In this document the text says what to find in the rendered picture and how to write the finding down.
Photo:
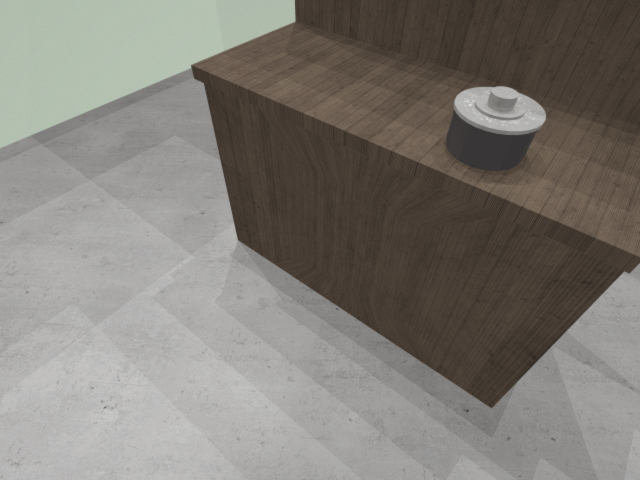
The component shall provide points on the knob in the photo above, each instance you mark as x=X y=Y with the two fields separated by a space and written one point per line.
x=503 y=97

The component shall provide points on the lid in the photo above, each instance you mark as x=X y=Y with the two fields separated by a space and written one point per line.
x=473 y=107

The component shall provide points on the table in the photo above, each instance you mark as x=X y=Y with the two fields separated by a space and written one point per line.
x=332 y=133

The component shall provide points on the pot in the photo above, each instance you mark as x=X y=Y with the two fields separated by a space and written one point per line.
x=485 y=150

